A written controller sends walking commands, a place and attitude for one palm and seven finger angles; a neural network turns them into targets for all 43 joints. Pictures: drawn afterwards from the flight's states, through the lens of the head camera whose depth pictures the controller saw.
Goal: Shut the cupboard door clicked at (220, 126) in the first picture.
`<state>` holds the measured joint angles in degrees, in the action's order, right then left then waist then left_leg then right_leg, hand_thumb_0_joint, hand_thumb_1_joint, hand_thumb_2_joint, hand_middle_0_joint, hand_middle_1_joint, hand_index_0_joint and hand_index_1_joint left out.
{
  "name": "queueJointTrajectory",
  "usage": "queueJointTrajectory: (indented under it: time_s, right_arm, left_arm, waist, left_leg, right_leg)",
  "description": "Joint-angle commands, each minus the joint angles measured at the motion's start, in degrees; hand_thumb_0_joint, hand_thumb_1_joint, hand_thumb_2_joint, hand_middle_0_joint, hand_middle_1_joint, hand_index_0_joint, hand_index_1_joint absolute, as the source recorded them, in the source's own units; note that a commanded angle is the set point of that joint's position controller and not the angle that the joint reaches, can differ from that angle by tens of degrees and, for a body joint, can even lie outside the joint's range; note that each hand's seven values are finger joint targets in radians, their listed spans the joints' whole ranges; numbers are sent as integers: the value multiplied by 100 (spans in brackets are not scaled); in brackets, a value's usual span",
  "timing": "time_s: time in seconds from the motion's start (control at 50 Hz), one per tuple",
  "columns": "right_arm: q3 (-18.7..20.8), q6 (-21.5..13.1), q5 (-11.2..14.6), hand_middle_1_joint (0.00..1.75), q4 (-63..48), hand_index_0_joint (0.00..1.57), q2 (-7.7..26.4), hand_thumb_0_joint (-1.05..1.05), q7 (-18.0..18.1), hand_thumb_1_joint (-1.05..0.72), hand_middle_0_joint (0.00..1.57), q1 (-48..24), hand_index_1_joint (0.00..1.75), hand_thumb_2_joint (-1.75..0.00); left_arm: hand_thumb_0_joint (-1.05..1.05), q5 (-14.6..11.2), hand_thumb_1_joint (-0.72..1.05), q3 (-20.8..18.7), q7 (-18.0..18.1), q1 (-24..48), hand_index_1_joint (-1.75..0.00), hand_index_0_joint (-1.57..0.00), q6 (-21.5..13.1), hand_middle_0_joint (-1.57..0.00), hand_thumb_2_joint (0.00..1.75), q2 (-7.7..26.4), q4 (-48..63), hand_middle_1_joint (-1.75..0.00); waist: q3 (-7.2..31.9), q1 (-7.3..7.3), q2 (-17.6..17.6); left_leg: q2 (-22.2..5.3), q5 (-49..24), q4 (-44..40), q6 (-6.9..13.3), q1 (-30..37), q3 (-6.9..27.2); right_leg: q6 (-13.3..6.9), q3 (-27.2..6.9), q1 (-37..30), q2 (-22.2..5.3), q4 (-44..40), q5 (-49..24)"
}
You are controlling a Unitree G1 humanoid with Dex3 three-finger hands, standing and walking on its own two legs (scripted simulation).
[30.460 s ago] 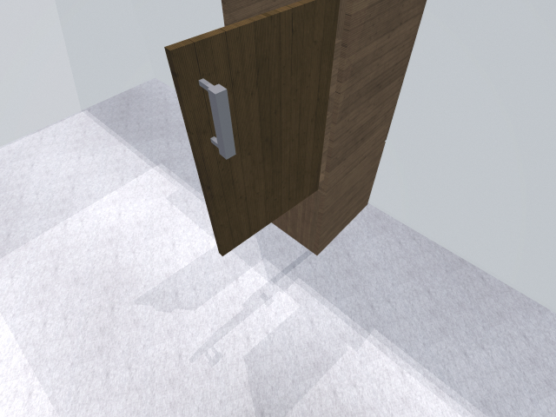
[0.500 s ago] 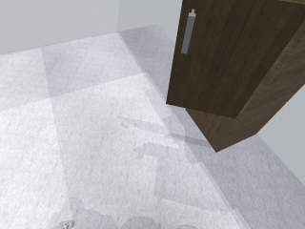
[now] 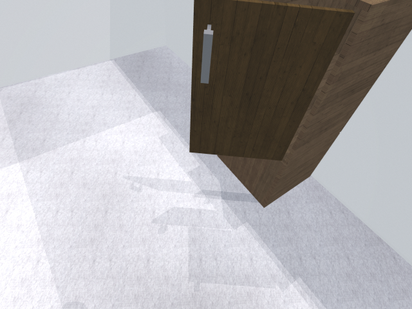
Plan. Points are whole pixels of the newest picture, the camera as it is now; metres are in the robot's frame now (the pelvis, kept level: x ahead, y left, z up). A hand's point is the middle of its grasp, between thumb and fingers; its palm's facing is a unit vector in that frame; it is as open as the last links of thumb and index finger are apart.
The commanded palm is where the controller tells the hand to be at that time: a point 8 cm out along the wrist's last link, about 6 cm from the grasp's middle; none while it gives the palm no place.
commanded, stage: take the last steps up to it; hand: left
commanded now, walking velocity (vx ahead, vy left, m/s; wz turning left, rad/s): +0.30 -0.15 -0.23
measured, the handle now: (206, 54) +0.72 +0.03 +0.12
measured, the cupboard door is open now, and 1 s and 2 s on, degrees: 52 52 52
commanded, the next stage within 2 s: come to a stop and stand still in 0.64 s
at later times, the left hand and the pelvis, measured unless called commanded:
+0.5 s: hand (171, 282) +0.21 +0.08 -0.16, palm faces -0.07 -0.98 -0.21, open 7.3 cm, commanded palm none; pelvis +0.12 -0.10 +0.01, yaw -4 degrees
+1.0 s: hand (194, 239) +0.31 +0.03 -0.17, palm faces -0.03 -0.97 -0.23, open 7.3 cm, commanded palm none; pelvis +0.26 -0.15 +0.00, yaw -3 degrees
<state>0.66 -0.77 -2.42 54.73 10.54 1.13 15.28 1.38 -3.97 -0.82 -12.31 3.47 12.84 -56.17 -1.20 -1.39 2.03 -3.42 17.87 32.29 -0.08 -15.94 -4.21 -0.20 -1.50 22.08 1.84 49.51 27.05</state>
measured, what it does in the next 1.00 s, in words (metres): walks ahead: right foot, then left foot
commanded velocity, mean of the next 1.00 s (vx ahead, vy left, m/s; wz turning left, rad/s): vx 0.09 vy -0.03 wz -0.03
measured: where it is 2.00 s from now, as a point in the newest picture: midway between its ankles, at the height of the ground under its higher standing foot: outside the picture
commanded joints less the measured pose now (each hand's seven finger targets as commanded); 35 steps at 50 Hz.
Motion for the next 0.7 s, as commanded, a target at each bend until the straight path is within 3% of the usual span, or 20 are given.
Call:
queueJointTrajectory:
  time_s: [0.0,0.04,0.14,0.2,0.24,0.26,0.28,0.3,0.32,0.34,0.36,0.4,0.42,0.46,0.54,0.6,0.62,0.64,0.66,0.68]
  right_arm:
    - [288,-165,-2,30,-125,20,1141,0,141,-90,20,646,30,-90]
    - [283,-220,17,30,-20,20,1094,0,151,-90,20,825,30,-90]
    - [381,-216,8,30,188,20,1146,0,103,-90,20,1032,30,-90]
    - [438,-194,-8,30,263,20,1218,0,63,-90,20,973,30,-90]
    - [458,-169,-4,30,287,20,1291,0,48,-90,20,814,30,-90]
    - [463,-148,20,30,282,20,1287,0,38,-90,20,680,30,-90]
    - [430,-146,59,30,301,20,1146,0,-5,-90,20,684,30,-90]
    - [324,-169,154,30,165,20,726,0,-70,-90,20,626,30,-90]
    - [247,-143,177,30,-123,20,510,0,-68,-90,20,146,30,-90]
    - [288,-126,164,30,-75,20,607,0,-37,-90,20,-10,30,-90]
    - [322,-129,145,30,-5,20,634,0,-25,-90,20,-20,30,-90]
    - [327,-59,72,30,199,20,506,0,-79,-90,20,207,30,-90]
    - [310,-17,60,30,273,20,363,0,-113,-90,20,417,30,-90]
    - [268,7,39,30,318,20,219,0,-141,-90,20,525,30,-90]
    - [225,-89,68,30,154,20,151,0,-167,-90,20,108,30,-90]
    - [196,-176,63,30,272,20,253,0,-125,-90,20,282,30,-90]
    - [229,-222,57,30,387,20,389,0,-111,-90,20,496,30,-90]
    - [278,-271,20,30,509,20,734,0,-66,-90,20,955,30,-90]
    - [387,-241,-38,30,572,20,1223,0,-4,-90,20,1403,30,-90]
    - [383,-187,-25,30,627,20,1283,0,75,-90,20,1579,30,-90]
  left_arm:
    - [0,50,90,-134,-189,443,-30,-20,-217,-20,90,383,529,-30]
    - [0,25,90,-95,-224,442,-30,-20,-208,-20,90,291,486,-30]
    - [0,20,90,-25,-293,868,-30,-20,-200,-20,90,181,571,-30]
    - [0,21,90,-24,-310,907,-30,-20,-248,-20,90,184,527,-30]
    - [0,22,90,-63,-299,607,-30,-20,-302,-20,90,251,392,-30]
    - [0,19,90,-107,-280,139,-30,-20,-336,-20,90,361,223,-30]
    - [0,37,90,-169,-234,-532,-30,-20,-415,-20,90,614,-32,-30]
    - [0,55,90,-301,-133,-1352,-30,-20,-506,-20,90,1209,-291,-30]
    - [0,-18,90,-329,-29,-1646,-30,-20,-491,-20,90,1483,-404,-30]
    - [0,-21,90,-299,37,-1336,-30,-20,-502,-20,90,1333,-377,-30]
    - [0,-26,90,-228,65,-848,-30,-20,-491,-20,90,1092,-279,-30]
    - [0,-18,90,-64,104,-139,-30,-20,-531,-20,90,565,-115,-30]
    - [0,0,90,-38,113,-25,-30,-20,-570,-20,90,483,-121,-30]
    - [0,1,90,10,112,-52,-30,-20,-645,-20,90,381,-202,-30]
    - [0,4,90,3,108,-358,-30,-20,-704,-20,90,470,-421,-30]
    - [0,-63,90,16,112,-382,-30,-20,-673,-20,90,413,-526,-30]
    - [0,-59,90,41,107,-454,-30,-20,-651,-20,90,325,-550,-30]
    - [0,-84,90,70,107,-576,-30,-20,-637,-20,90,163,-494,-30]
    - [0,-97,90,113,99,-629,-30,-20,-632,-20,90,-23,-355,-30]
    - [0,-38,90,145,106,-261,-30,-20,-606,-20,90,148,-208,-30]
  waist:
    - [-274,-82,-1085]
    - [-182,-95,-1099]
    - [-415,-197,-1197]
    - [-390,-212,-1277]
    - [-254,-49,-1248]
    - [-72,192,-1082]
    - [202,485,-479]
    - [673,837,966]
    - [457,943,1559]
    - [343,826,1402]
    - [51,593,1309]
    - [-58,132,565]
    - [-20,-12,520]
    - [-61,-106,476]
    - [-96,27,251]
    - [-53,-113,256]
    - [17,-203,-109]
    - [311,-347,-900]
    - [449,-452,-1635]
    - [377,-590,-1685]
  left_leg:
    - [-1637,-569,-2077,517,951,1449]
    - [-1578,-1271,-2005,548,1162,1000]
    - [-1683,-650,-2180,628,994,467]
    - [-1638,-709,-1979,585,725,251]
    - [-1619,-666,-1641,489,470,155]
    - [-1456,-657,-1169,332,240,15]
    - [-1047,-855,-167,125,-246,-338]
    - [-415,172,1446,-121,-1547,-867]
    - [-55,2015,2746,-100,-2160,-445]
    - [-275,1644,3405,-23,-2384,109]
    - [-415,1232,3668,-25,-2426,232]
    - [-567,570,3265,-110,-1716,219]
    - [-532,377,2927,-137,-1346,97]
    - [-435,114,2297,-185,-1154,-46]
    - [-252,32,844,-167,-983,-183]
    - [-83,-719,-211,-121,-68,-310]
    - [-96,-1194,-475,-42,670,-168]
    - [-746,-1690,-759,310,1531,736]
    - [-1944,-2071,-1131,985,2143,2190]
    - [-2332,-2476,-1500,1322,2223,2731]
  right_leg:
    - [75,-50,1504,-411,1504,-690]
    - [131,63,1471,-441,1303,-907]
    - [179,343,1186,-620,-87,-1173]
    - [146,649,436,-461,-943,-1179]
    - [70,789,-397,-331,-1524,-1253]
    - [14,842,-1157,-225,-1976,-1458]
    - [-138,681,-2229,-244,-2416,-1349]
    - [-649,-1007,-3481,-1560,-3051,-178]
    - [-1098,-2363,-3060,-2452,-3836,-71]
    - [-1272,-2424,-2602,-2389,-3992,120]
    - [-1318,-2207,-2143,-2289,-4034,365]
    - [-1113,-881,-1231,-1839,-3888,-495]
    - [-1019,-439,-992,-1673,-3909,-811]
    - [-1007,-153,-910,-1546,-3940,-1353]
    - [-1171,-273,-1417,-1634,-3737,-2067]
    - [-913,-120,-1366,-1412,-3174,-2235]
    - [-736,35,-945,-1189,-2563,-2324]
    - [-465,361,-353,-773,-1556,-2042]
    - [-206,854,561,-238,-296,-413]
    - [-167,533,1110,-142,888,749]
